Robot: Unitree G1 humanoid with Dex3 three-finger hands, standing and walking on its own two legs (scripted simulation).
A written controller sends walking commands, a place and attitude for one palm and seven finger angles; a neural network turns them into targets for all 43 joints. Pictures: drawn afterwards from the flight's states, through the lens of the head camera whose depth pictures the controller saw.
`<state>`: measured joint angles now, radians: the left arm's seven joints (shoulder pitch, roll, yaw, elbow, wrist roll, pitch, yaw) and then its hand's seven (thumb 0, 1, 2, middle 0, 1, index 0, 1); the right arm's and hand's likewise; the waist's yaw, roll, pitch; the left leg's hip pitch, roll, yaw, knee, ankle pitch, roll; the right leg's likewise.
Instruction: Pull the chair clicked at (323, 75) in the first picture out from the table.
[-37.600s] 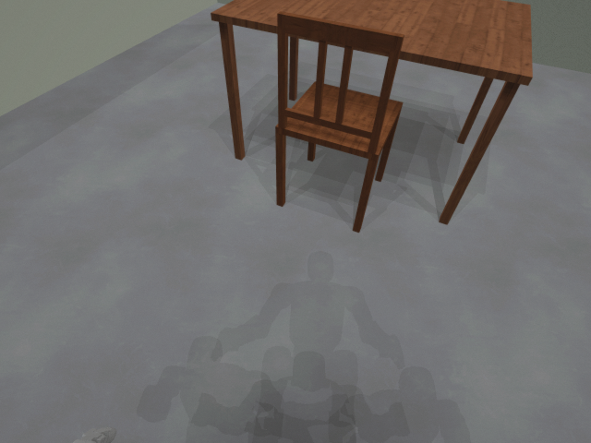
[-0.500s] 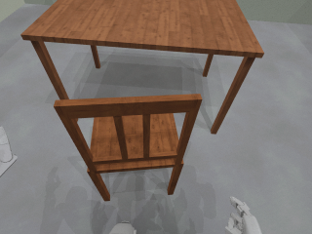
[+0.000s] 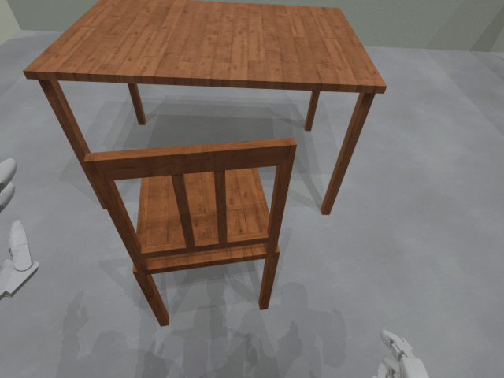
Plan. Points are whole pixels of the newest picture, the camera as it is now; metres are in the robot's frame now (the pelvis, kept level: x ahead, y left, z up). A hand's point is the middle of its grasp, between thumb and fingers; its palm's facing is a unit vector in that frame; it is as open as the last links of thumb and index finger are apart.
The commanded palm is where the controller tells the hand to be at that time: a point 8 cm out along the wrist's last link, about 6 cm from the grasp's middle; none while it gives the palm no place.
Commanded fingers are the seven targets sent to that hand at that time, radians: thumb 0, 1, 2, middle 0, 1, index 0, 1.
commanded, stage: stop stepping back and stand still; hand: left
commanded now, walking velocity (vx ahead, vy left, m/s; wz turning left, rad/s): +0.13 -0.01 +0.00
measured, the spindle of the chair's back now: (184, 212) +0.48 +0.18 -0.10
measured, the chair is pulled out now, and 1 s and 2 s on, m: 0.30 0.30 0.30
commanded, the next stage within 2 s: let the arm hang, fingers relaxed in 1.24 s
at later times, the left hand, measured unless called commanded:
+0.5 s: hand (23, 265) +0.20 +0.27 +0.17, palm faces +0.42 -0.80 -0.43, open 7.4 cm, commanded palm +0.15 +0.30 +0.19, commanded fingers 0.00 0.90 0.90 -0.20 -0.30 -0.20 -0.30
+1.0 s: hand (48, 224) +0.26 +0.27 +0.16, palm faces +0.36 -0.81 -0.46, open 7.4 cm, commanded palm +0.20 +0.31 +0.19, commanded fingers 0.00 0.90 0.90 -0.20 -0.30 -0.20 -0.30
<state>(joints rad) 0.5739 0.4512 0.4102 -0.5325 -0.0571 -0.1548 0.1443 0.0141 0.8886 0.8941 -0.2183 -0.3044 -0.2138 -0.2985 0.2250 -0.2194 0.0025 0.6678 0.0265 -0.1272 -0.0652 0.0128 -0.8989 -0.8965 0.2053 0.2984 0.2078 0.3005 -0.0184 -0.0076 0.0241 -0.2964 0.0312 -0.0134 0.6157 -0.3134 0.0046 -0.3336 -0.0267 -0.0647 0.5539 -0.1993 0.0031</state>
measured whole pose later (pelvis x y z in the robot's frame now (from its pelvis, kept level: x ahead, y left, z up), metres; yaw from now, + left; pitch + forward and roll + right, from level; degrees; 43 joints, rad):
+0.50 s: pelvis +0.01 +0.01 +0.01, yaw -1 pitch -2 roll -1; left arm 0.55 0.39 0.37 -0.45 -0.04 -0.15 0.16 0.02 0.89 0.89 -0.21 -0.30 -0.21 -0.30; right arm 0.24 -0.20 0.01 0.65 0.03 -0.16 -0.06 0.01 -0.90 -0.90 0.20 0.30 0.21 0.30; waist 0.00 0.00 -0.01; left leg -0.22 0.03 0.00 0.50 -0.24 0.00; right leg -0.25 -0.02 -0.03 0.41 -0.12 0.02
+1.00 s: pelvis +0.06 +0.01 +0.02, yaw -1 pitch +0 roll -1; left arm 0.58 0.42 0.38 -0.51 -0.07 -0.14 0.15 0.02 0.89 0.89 -0.21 -0.30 -0.21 -0.30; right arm 0.18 -0.20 0.00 0.63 0.04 -0.11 -0.06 0.01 -0.90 -0.90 0.20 0.30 0.21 0.30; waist 0.00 0.00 0.04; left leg -0.15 0.02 0.01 0.44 -0.28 0.00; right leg -0.19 -0.02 -0.03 0.37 -0.17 0.03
